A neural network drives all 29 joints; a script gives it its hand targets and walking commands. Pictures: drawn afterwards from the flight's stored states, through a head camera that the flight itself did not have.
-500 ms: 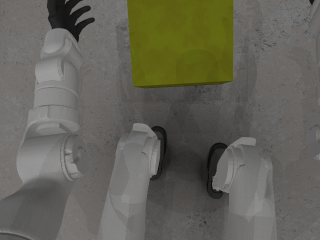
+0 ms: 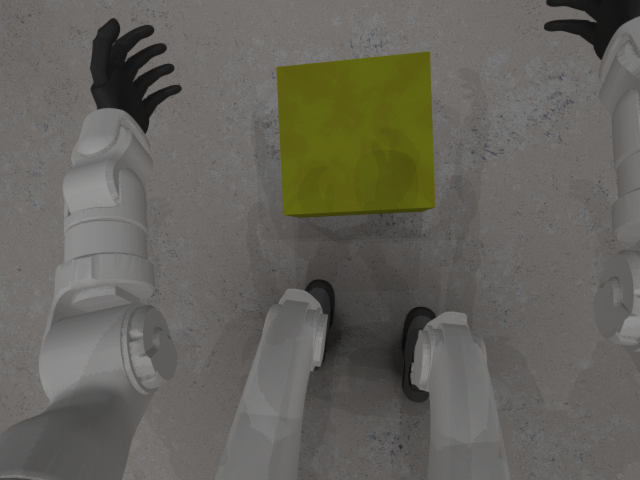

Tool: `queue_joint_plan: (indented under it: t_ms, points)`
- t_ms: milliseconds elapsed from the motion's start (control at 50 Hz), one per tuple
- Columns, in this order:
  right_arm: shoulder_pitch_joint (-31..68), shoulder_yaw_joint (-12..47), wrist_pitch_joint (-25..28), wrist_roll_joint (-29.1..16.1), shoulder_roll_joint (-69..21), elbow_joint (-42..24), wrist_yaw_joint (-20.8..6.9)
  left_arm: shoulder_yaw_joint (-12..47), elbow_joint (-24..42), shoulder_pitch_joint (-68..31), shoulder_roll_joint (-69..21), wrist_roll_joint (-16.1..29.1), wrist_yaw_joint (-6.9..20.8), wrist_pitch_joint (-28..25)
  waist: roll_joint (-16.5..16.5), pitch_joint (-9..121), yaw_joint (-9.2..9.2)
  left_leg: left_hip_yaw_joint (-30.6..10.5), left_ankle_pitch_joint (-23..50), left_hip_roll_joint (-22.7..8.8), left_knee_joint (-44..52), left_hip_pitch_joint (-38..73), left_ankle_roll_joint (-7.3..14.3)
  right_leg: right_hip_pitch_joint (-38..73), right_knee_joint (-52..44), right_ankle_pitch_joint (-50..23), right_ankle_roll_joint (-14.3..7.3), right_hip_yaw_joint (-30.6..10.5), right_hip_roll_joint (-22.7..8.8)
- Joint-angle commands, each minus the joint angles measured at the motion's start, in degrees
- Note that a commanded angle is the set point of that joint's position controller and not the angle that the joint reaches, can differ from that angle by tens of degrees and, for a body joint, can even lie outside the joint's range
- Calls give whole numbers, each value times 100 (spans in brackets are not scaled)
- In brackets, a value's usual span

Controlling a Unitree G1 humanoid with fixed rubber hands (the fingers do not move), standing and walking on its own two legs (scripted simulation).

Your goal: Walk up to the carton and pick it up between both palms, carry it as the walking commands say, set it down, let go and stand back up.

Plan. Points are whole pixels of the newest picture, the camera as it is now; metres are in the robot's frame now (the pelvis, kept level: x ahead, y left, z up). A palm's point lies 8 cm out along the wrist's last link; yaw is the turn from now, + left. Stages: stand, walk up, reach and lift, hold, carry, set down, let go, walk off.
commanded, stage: set down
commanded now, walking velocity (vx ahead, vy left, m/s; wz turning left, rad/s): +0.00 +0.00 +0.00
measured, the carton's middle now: (356, 145) +0.54 +0.06 -0.49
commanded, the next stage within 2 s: let go in 0.30 s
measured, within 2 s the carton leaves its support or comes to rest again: neither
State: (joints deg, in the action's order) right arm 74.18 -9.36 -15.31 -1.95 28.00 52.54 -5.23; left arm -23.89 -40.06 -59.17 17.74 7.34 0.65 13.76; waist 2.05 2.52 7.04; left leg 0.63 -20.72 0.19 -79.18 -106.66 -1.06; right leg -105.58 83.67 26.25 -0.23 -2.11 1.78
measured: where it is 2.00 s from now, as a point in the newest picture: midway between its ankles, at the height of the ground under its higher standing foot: (364, 354)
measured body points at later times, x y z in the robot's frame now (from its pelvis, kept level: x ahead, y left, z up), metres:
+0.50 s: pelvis +0.03 +0.00 +0.09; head +0.32 +0.00 +0.43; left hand +0.48 +0.28 -0.01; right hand +0.57 -0.18 -0.01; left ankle +0.11 +0.12 -0.54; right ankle +0.07 -0.11 -0.54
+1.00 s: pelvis +0.08 +0.01 +0.18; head +0.22 +0.01 +0.61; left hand +0.31 +0.26 +0.10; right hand +0.38 -0.20 +0.08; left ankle +0.11 +0.13 -0.54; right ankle +0.07 -0.11 -0.54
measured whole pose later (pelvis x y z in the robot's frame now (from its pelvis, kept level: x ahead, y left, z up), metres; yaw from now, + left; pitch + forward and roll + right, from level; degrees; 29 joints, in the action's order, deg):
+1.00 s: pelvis +0.08 +0.01 +0.18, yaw -1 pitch +18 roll +0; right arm 9.9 -8.5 -2.6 2.9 10.6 34.3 -0.4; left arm -4.8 -27.5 -0.5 12.9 1.8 6.1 2.5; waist -1.0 1.6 4.4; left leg -1.1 -13.5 1.0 -35.2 -39.6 0.4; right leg -36.7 35.7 17.0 0.7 -2.3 0.8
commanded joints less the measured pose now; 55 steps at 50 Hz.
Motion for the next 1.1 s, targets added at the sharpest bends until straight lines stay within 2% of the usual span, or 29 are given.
queue_joint_plan:
  t_ms: [0,100,200,280,380,460,520,560,620,680,760,840,920,1080]
  points:
    - [1425,-132,93,5,792,-768,-35,-130,761,-872,1036,-35,30,-106,599,6309,267,521,2158,267,796,3992,-192,3644,-1176,-1699,121,202,187]
    - [1180,-134,121,10,701,-813,-108,-113,790,-612,928,-78,84,-139,596,6173,279,452,2478,232,1397,4483,-179,4164,-1784,-2007,137,130,159]
    - [916,-169,250,73,567,-557,-185,-163,602,-354,662,-187,129,-249,576,5727,271,349,2627,172,2012,4802,-176,4407,-2395,-2143,143,45,119]
    - [870,-153,397,225,318,-2,-240,-245,102,-354,396,-417,173,-403,592,5007,261,301,2408,113,2261,4624,-190,4140,-2662,-1907,124,19,68]
    - [553,-387,482,431,207,113,-175,-409,40,-183,336,-718,205,-519,527,5196,221,320,2421,115,2362,4870,-225,4371,-2814,-1982,99,37,106]
    - [-186,-539,539,633,35,-412,59,-338,493,466,512,-962,291,-618,469,5975,160,354,2883,176,2351,5326,-216,5147,-2852,-2738,125,30,156]
    - [-1037,-558,565,633,-159,-1210,325,-66,1098,1246,737,-966,456,-650,349,6631,57,358,3400,235,2426,5843,-142,5961,-2908,-3579,204,30,164]
    - [-1607,-448,551,529,-349,-1814,495,247,1439,1783,813,-892,593,-641,283,6689,-48,300,3626,263,2573,6311,-78,6389,-3080,-3827,243,46,153]
    - [-2572,-268,566,418,-787,-2558,680,694,1681,2661,821,-726,767,-675,186,6319,-125,151,3834,262,2854,7155,5,6629,-3465,-3694,280,78,144]
    - [-3298,-190,695,395,-866,-2934,672,957,1823,3261,761,-640,784,-763,-71,5620,-3,-57,3970,215,3176,7956,-29,6320,-3833,-3176,244,132,214]
    - [-4330,-180,937,393,-979,-2560,609,1275,1478,4203,405,-570,752,-912,-220,3931,-97,-240,3238,126,3645,8310,-100,5977,-4344,-2129,211,196,174]
    - [-5160,-125,1152,436,-1163,-2218,548,1550,1448,4836,174,-513,680,-1079,-225,2691,-245,-305,2430,69,4151,8455,-108,6323,-4811,-1525,160,165,107]
    - [-6021,-53,1345,495,-1239,-2195,500,1743,1657,5600,67,-533,556,-1206,-306,2089,-314,-306,2376,42,4516,8955,-116,7003,-5228,-1518,97,104,67]
    - [-7557,200,1578,425,-1292,-2892,425,1920,2280,6809,66,-686,389,-1327,-230,1272,-491,-308,2703,112,4975,9837,-69,8329,-5842,-2114,84,102,28]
